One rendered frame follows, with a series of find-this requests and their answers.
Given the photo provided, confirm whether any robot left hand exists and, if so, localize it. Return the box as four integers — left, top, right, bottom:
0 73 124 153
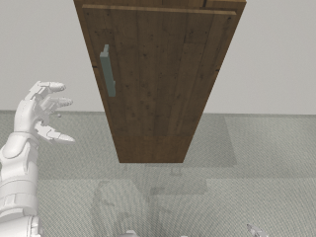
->
14 81 76 145

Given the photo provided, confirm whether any left robot forearm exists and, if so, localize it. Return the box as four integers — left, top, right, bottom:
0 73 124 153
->
0 131 40 223

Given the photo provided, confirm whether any left robot upper arm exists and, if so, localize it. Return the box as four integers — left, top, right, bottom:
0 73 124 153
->
0 214 45 237

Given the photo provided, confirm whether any handle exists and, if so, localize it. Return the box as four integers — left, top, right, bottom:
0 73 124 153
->
100 44 116 97

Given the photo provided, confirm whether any cupboard door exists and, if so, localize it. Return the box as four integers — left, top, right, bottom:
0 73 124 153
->
82 4 237 136

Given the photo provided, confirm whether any left robot shin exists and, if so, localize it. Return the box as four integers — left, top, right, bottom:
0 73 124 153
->
126 230 136 235

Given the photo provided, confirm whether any robot right hand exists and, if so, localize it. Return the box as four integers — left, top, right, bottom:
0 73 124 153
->
247 223 269 237

